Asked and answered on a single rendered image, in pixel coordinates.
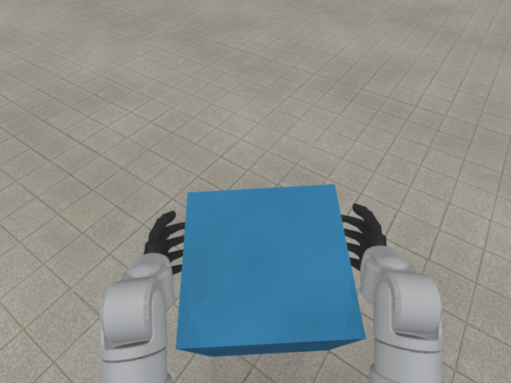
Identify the carton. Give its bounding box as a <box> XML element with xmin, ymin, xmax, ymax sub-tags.
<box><xmin>176</xmin><ymin>184</ymin><xmax>366</xmax><ymax>357</ymax></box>

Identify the right robot hand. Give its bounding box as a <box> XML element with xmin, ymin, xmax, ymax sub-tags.
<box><xmin>341</xmin><ymin>203</ymin><xmax>386</xmax><ymax>271</ymax></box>

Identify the right robot forearm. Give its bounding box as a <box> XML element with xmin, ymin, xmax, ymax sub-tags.
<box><xmin>360</xmin><ymin>246</ymin><xmax>445</xmax><ymax>383</ymax></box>

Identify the left robot forearm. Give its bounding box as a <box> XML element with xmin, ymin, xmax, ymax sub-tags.
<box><xmin>100</xmin><ymin>253</ymin><xmax>175</xmax><ymax>383</ymax></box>

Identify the left robot hand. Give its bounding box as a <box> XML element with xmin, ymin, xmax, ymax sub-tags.
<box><xmin>144</xmin><ymin>211</ymin><xmax>185</xmax><ymax>275</ymax></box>

